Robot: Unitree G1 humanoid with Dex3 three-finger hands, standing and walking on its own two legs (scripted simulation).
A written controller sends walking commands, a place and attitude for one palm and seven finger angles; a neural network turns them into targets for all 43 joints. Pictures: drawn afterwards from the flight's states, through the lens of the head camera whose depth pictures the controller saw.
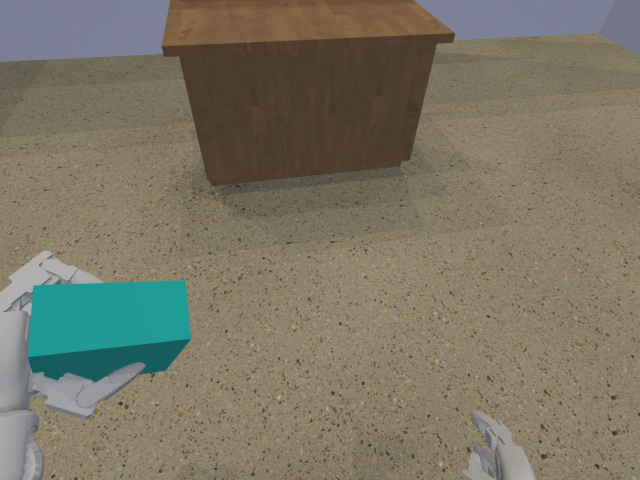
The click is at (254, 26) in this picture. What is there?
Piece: table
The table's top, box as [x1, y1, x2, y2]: [162, 0, 454, 56]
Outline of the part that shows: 162,49 164,56 439,43 452,42 454,33 413,0 170,0 162,41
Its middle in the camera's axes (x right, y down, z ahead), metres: -0.08 -0.94 +1.64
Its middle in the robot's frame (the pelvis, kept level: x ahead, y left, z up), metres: +1.85 +0.17 -0.06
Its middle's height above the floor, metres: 0.71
